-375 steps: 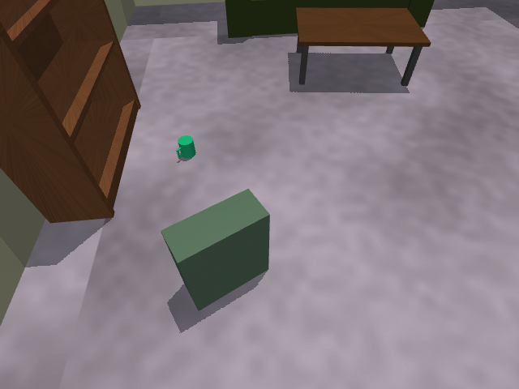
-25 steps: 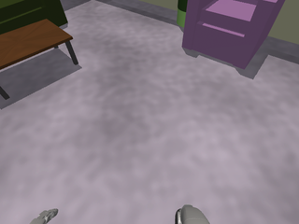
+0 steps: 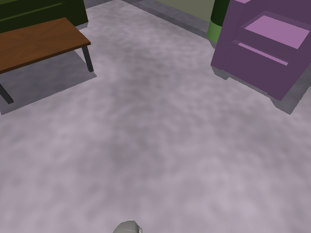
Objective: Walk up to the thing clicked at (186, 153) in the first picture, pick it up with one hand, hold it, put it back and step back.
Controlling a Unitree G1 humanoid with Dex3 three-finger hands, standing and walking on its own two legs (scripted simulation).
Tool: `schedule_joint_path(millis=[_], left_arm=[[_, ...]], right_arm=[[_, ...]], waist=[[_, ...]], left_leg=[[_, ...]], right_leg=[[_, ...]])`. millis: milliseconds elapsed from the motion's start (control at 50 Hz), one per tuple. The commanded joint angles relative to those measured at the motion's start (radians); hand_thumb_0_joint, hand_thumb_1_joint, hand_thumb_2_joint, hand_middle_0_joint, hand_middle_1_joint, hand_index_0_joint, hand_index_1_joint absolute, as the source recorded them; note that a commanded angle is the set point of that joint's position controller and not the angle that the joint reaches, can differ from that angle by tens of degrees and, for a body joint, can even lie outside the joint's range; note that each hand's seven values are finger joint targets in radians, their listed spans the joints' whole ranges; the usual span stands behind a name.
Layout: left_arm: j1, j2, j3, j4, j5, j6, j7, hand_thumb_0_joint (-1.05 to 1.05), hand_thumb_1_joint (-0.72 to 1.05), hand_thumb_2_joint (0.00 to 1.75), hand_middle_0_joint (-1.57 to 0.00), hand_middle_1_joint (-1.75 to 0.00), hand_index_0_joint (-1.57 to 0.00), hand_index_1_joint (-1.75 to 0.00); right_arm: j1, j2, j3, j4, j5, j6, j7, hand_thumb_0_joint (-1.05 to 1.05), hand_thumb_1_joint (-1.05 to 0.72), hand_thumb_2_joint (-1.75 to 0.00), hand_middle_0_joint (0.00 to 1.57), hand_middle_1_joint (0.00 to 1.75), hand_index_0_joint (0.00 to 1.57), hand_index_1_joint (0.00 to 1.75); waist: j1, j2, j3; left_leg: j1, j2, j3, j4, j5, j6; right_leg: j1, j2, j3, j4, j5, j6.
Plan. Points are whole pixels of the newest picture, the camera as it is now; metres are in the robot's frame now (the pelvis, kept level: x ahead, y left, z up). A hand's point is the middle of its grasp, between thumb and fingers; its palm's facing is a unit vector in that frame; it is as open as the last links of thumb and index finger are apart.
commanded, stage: walk up
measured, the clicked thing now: out of the picture +0.04 +1.33 -0.71
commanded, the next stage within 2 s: none
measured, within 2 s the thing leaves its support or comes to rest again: neither
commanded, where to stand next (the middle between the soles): +0.57 +0.00 m, yaw -3 degrees
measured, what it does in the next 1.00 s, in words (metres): walks ahead: right foot, then left foot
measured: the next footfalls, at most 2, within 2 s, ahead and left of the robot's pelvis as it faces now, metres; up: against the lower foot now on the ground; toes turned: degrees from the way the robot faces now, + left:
right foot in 0.50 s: +0.35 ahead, -0.12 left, +0.00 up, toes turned -8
left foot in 0.96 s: +0.45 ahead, +0.16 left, +0.00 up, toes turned +14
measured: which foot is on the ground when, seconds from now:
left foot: down 0.00-0.54, up 0.56-0.94, down 0.96-1.00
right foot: down 0.00-0.02, up 0.04-0.48, down 0.50-0.96, up 0.98-1.00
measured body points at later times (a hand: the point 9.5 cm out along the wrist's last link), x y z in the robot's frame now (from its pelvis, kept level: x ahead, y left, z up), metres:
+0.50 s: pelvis +0.20 +0.01 +0.00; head +0.22 -0.01 +0.45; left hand +0.33 +0.31 -0.10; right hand +0.19 -0.31 -0.12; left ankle +0.11 +0.12 -0.72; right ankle +0.31 -0.11 -0.72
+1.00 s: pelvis +0.36 +0.03 -0.02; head +0.34 +0.08 +0.42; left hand +0.46 +0.37 -0.14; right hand +0.43 -0.33 -0.07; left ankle +0.42 +0.15 -0.72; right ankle +0.31 -0.10 -0.70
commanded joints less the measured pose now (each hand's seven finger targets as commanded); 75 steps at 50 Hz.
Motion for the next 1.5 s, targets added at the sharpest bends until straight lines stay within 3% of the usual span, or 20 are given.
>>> schedule_joint_path(millis=[0, 40, 120, 360, 460, 480, 520, 540, 660, 760, 900, 920, 960, 1000, 1080, 1180, 1320, 1400, 1440, 1480], left_arm=[[0.035, 0.076, 0.009, -0.11, -0.014, -0.017, 0.015, 0.0, 0.9, 0.9, -0.2, -0.3, -0.2, -0.3], [-0.019, 0.229, 0.036, -0.075, -0.005, -0.005, 0.04, 0.0, 0.9, 0.9, -0.2, -0.3, -0.2, -0.3], [0.024, 0.178, 0.033, -0.027, -0.034, 0.005, 0.019, 0.0, 0.9, 0.9, -0.2, -0.3, -0.2, -0.3], [-0.214, 0.11, 0.026, -0.117, -0.008, 0.019, -0.023, 0.0, 0.9, 0.9, -0.2, -0.3, -0.2, -0.3], [-0.099, 0.148, 0.051, -0.076, 0.002, -0.001, -0.005, 0.0, 0.9, 0.9, -0.2, -0.3, -0.2, -0.3], [-0.01, 0.192, 0.071, -0.055, 0.006, -0.012, 0.006, 0.0, 0.9, 0.9, -0.2, -0.3, -0.2, -0.3], [0.07, 0.306, 0.1, -0.064, -0.004, -0.018, 0.025, 0.0, 0.9, 0.9, -0.2, -0.3, -0.2, -0.3], [0.048, 0.305, 0.099, -0.067, -0.018, -0.012, 0.027, 0.0, 0.9, 0.9, -0.2, -0.3, -0.2, -0.3], [-0.274, 0.195, 0.06, -0.19, -0.007, 0.0, 0.019, 0.0, 0.9, 0.9, -0.2, -0.3, -0.2, -0.3], [-0.27, 0.214, 0.074, -0.217, 0.019, 0.018, -0.002, 0.0, 0.9, 0.9, -0.2, -0.3, -0.2, -0.3], [-0.373, 0.213, 0.093, -0.246, 0.046, 0.083, -0.023, 0.0, 0.9, 0.9, -0.2, -0.3, -0.2, -0.3], [-0.364, 0.154, 0.073, -0.254, 0.042, 0.095, -0.031, 0.0, 0.9, 0.9, -0.2, -0.3, -0.2, -0.3], [-0.327, 0.069, 0.029, -0.286, 0.015, 0.099, -0.042, 0.0, 0.9, 0.9, -0.2, -0.3, -0.2, -0.3], [-0.35, 0.181, 0.032, -0.294, 0.038, 0.073, -0.029, 0.0, 0.9, 0.9, -0.2, -0.3, -0.2, -0.3], [-0.235, 0.244, 0.069, -0.194, 0.015, 0.11, -0.04, 0.0, 0.9, 0.9, -0.2, -0.3, -0.2, -0.3], [-0.308, 0.215, 0.09, -0.233, 0.027, 0.155, -0.056, 0.0, 0.9, 0.9, -0.2, -0.3, -0.2, -0.3], [-0.417, 0.129, 0.061, -0.275, -0.009, 0.124, -0.014, 0.0, 0.9, 0.9, -0.2, -0.3, -0.2, -0.3], [-0.226, 0.153, 0.074, -0.197, -0.017, 0.101, 0.009, 0.0, 0.9, 0.9, -0.2, -0.3, -0.2, -0.3], [-0.143, 0.288, 0.097, -0.198, 0.011, 0.093, 0.019, 0.0, 0.9, 0.9, -0.2, -0.3, -0.2, -0.3], [-0.341, 0.295, 0.101, -0.245, 0.013, 0.108, 0.015, 0.0, 0.9, 0.9, -0.2, -0.3, -0.2, -0.3]], right_arm=[[0.227, -0.344, -0.104, -0.046, -0.01, -0.056, -0.046, 0.0, -0.9, -0.9, 0.2, 0.3, 0.2, 0.3], [0.152, -0.337, -0.102, -0.071, 0.032, -0.049, -0.048, 0.0, -0.9, -0.9, 0.2, 0.3, 0.2, 0.3], [0.07, -0.225, -0.047, -0.085, 0.034, -0.066, -0.062, 0.0, -0.9, -0.9, 0.2, 0.3, 0.2, 0.3], [0.094, -0.223, -0.053, -0.124, 0.022, -0.058, -0.069, 0.0, -0.9, -0.9, 0.2, 0.3, 0.2, 0.3], [0.102, -0.212, -0.046, -0.148, 0.023, -0.041, -0.073, 0.0, -0.9, -0.9, 0.2, 0.3, 0.2, 0.3], [0.139, -0.168, -0.027, -0.152, 0.025, -0.041, -0.071, 0.0, -0.9, -0.9, 0.2, 0.3, 0.2, 0.3], [0.197, -0.141, -0.008, -0.153, 0.033, -0.035, -0.071, 0.0, -0.9, -0.9, 0.2, 0.3, 0.2, 0.3], [0.142, -0.22, -0.024, -0.138, 0.026, -0.028, -0.083, 0.0, -0.9, -0.9, 0.2, 0.3, 0.2, 0.3], [0.161, -0.16, -0.023, -0.085, 0.032, 0.03, -0.04, 0.0, -0.9, -0.9, 0.2, 0.3, 0.2, 0.3], [0.016, -0.195, -0.038, -0.124, 0.015, 0.043, -0.01, 0.0, -0.9, -0.9, 0.2, 0.3, 0.2, 0.3], [0.386, -0.225, -0.076, -0.008, 0.025, 0.03, -0.053, 0.0, -0.9, -0.9, 0.2, 0.3, 0.2, 0.3], [0.457, -0.247, -0.087, 0.012, 0.01, 0.031, -0.073, 0.0, -0.9, -0.9, 0.2, 0.3, 0.2, 0.3], [0.38, -0.3, -0.07, -0.057, -0.013, 0.01, -0.098, 0.0, -0.9, -0.9, 0.2, 0.3, 0.2, 0.3], [0.239, -0.408, -0.082, -0.122, 0.022, -0.013, -0.113, 0.0, -0.9, -0.9, 0.2, 0.3, 0.2, 0.3], [0.15, -0.315, -0.041, -0.147, 0.039, -0.034, -0.142, 0.0, -0.9, -0.9, 0.2, 0.3, 0.2, 0.3], [0.242, -0.313, -0.046, -0.123, 0.031, -0.047, -0.172, 0.0, -0.9, -0.9, 0.2, 0.3, 0.2, 0.3], [0.187, -0.283, -0.043, -0.163, -0.001, -0.025, -0.169, 0.0, -0.9, -0.9, 0.2, 0.3, 0.2, 0.3], [0.084, -0.243, -0.029, -0.213, 0.013, 0.006, -0.173, 0.0, -0.9, -0.9, 0.2, 0.3, 0.2, 0.3], [0.189, -0.104, 0.011, -0.227, 0.027, 0.02, -0.176, 0.0, -0.9, -0.9, 0.2, 0.3, 0.2, 0.3], [0.262, -0.181, -0.029, -0.185, 0.013, 0.03, -0.193, 0.0, -0.9, -0.9, 0.2, 0.3, 0.2, 0.3]], waist=[[-0.139, 0.381, -0.16], [-0.127, 0.174, -0.077], [-0.055, 0.138, 0.01], [-0.091, 0.109, 0.028], [-0.023, 0.001, -0.071], [0.012, -0.1, -0.154], [0.04, -0.283, -0.196], [0.052, -0.215, -0.153], [-0.06, -0.27, -0.043], [-0.006, -0.215, 0.065], [-0.159, 0.018, -0.102], [-0.202, 0.188, -0.057], [-0.11, 0.32, 0.11], [-0.074, 0.206, 0.109], [-0.012, 0.119, -0.016], [-0.025, 0.015, -0.014], [-0.064, 0.205, -0.013], [0.04, 0.154, -0.104], [0.033, -0.302, -0.254], [-0.038, -0.375, -0.215]], left_leg=[[0.612, 0.295, -0.61, -0.309, -0.459, 0.14], [0.482, 0.367, -0.685, -0.361, -0.42, 0.242], [0.296, 0.183, -0.202, -0.333, 0.135, 0.096], [0.34, 0.154, -0.008, -0.304, 0.272, 0.149], [0.293, 0.132, -0.012, -0.024, 0.281, 0.126], [0.225, 0.071, 0.034, 0.18, 0.23, 0.098], [-0.165, -0.118, 0.018, 0.511, -0.385, 0.026], [-0.179, -0.061, -0.048, 0.583, -0.418, 0.029], [-0.089, 0.029, -0.063, 0.481, -0.142, -0.007], [-0.056, 0.078, -0.013, 0.217, -0.06, -0.039], [0.407, -0.047, 0.097, 0.096, -0.152, 0.019], [0.482, -0.045, -0.013, -0.002, -0.277, 0.056], [0.344, 0.28, -0.803, -0.403, -0.511, 0.19], [0.287, 0.367, -1.024, -0.482, -0.391, 0.336], [0.25, 0.138, -0.499, -0.32, -0.285, 0.193], [0.22, 0.079, -0.439, -0.296, -0.187, 0.159], [0.224, 0.04, -0.381, -0.08, 0.514, 0.17], [0.03, -0.051, -0.368, 0.134, 0.299, 0.064], [-0.236, -0.196, -0.164, 0.454, -0.468, 0.013], [-0.198, -0.093, -0.105, 0.588, -0.442, 0.001]], right_leg=[[-0.61, 0.098, 0.051, 0.566, -0.097, -0.067], [-0.629, 0.023, 0.171, 0.679, -0.084, -0.084], [-0.469, -0.016, 0.202, 0.533, 0.129, -0.059], [-0.37, -0.029, 0.066, 0.07, 0.327, -0.043], [-0.064, 0.033, 0.037, -0.07, 0.264, -0.085], [0.105, 0.011, 0.07, -0.11, 0.244, -0.11], [0.335, -0.362, 0.702, -0.231, 0.223, -0.265], [0.258, -0.401, 0.757, -0.234, 0.232, -0.34], [-0.051, -0.24, 0.13, -0.308, 0.197, -0.196], [-0.234, -0.262, 0.088, -0.376, -0.065, -0.196], [-0.384, -0.178, -0.02, 0.091, -0.298, -0.148], [-0.504, -0.09, -0.069, 0.393, -0.257, -0.119], [-0.766, 0.061, 0.057, 0.74, -0.193, -0.052], [-0.742, -0.009, 0.236, 0.743, -0.152, -0.036], [-0.554, -0.042, 0.221, 0.639, 0.071, -0.016], [-0.561, -0.014, 0.212, 0.602, 0.217, 0.006], [-0.478, 0.014, 0.16, 0.305, 0.102, -0.014], [-0.07, 0.015, 0.17, -0.049, 0.305, -0.063], [0.178, -0.376, 0.553, -0.12, 0.406, -0.114], [0.009, -0.411, 0.618, -0.228, 0.134, -0.169]])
